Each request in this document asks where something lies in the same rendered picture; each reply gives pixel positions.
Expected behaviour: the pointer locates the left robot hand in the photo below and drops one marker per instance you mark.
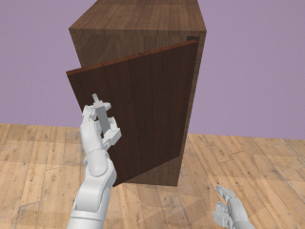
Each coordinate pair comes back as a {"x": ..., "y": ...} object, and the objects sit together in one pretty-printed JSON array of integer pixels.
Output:
[{"x": 90, "y": 131}]

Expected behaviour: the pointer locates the right robot hand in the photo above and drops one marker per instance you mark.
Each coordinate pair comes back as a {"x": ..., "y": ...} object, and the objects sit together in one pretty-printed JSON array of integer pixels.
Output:
[{"x": 226, "y": 215}]

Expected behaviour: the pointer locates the robot left forearm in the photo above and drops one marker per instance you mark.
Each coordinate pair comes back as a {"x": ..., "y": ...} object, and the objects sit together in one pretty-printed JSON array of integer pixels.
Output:
[{"x": 92, "y": 199}]

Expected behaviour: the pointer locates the cupboard door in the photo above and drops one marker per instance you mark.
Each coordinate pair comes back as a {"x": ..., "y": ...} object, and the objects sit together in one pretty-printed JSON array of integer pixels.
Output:
[{"x": 149, "y": 95}]

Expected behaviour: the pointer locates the handle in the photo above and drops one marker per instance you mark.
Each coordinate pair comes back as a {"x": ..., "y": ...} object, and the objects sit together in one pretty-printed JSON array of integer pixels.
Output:
[{"x": 101, "y": 114}]

